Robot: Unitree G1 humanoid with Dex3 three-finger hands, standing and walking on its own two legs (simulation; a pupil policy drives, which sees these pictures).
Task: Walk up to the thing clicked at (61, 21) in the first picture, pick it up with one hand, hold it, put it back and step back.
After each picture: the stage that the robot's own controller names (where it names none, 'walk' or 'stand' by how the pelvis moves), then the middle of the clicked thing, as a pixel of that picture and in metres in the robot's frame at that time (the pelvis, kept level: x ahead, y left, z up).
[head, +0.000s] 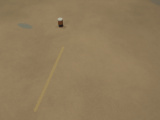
stand; (60, 22) +1.80 +0.33 -0.72
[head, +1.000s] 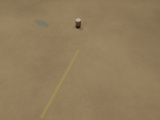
walk; (78, 23) +1.68 +0.19 -0.71
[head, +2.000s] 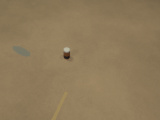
walk; (66, 53) +1.13 +0.21 -0.69
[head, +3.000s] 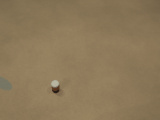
walk; (55, 86) +0.71 +0.23 -0.70
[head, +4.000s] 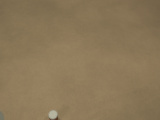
walk; (53, 117) +0.49 +0.18 -0.71
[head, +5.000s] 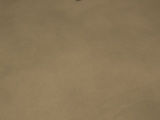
stand; out of the picture +0.40 +0.17 -0.71
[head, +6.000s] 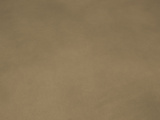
stand; out of the picture +0.35 +0.18 -0.71
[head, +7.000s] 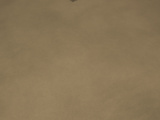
stand; out of the picture +0.30 +0.19 -0.72
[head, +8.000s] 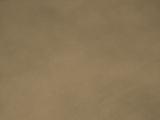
stand; out of the picture +0.29 +0.19 -0.72
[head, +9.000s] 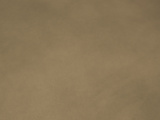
stand; out of the picture +0.30 +0.20 -0.71
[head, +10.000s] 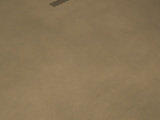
stand; out of the picture +0.25 +0.22 -0.72
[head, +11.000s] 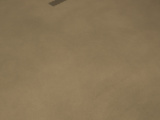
stand; out of the picture +0.24 +0.23 -0.72
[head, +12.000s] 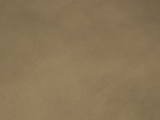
stand; out of the picture +0.25 +0.23 -0.72
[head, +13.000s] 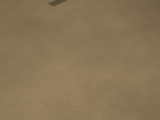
stand; out of the picture +0.25 +0.22 -0.72
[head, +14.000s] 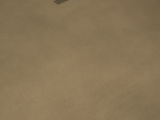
stand; out of the picture +0.26 +0.21 -0.72
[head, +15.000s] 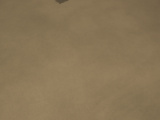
stand; out of the picture +0.26 +0.20 -0.72
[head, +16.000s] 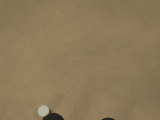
go down; (44, 111) +0.30 +0.21 -0.56
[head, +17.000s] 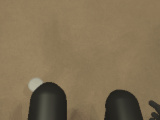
go down; (37, 87) +0.35 +0.24 -0.33
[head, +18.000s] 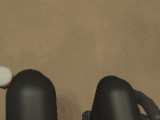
close in; (3, 78) +0.32 +0.27 -0.25
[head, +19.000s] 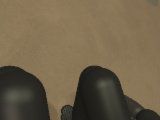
close; out of the picture +0.31 +0.28 -0.21
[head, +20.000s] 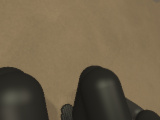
lift; out of the picture +0.31 +0.29 -0.20
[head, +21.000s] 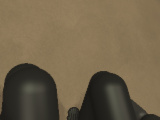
lift; out of the picture +0.25 +0.27 -0.19
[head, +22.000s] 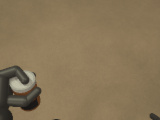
lift; (26, 91) +0.31 +0.19 +0.01
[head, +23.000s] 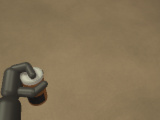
hold; (35, 87) +0.33 +0.17 +0.03
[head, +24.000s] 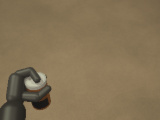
hold; (38, 91) +0.32 +0.17 +0.01
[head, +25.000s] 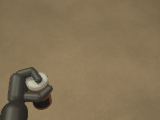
hold; (39, 91) +0.32 +0.16 +0.01
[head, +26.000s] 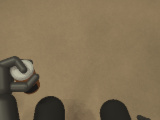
crouch; (26, 78) +0.35 +0.21 -0.08
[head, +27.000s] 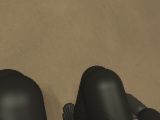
lower; out of the picture +0.33 +0.33 -0.21
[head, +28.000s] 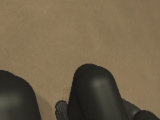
lower; out of the picture +0.35 +0.31 -0.21
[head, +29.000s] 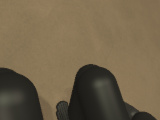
lower; out of the picture +0.34 +0.31 -0.21
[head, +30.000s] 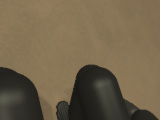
lower; out of the picture +0.33 +0.31 -0.21
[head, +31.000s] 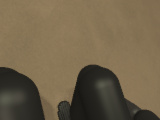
loosen; out of the picture +0.33 +0.31 -0.21
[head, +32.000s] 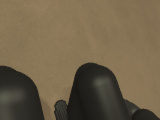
withdraw; out of the picture +0.32 +0.29 -0.21
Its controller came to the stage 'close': yes
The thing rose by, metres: 0.71
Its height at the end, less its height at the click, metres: +0.00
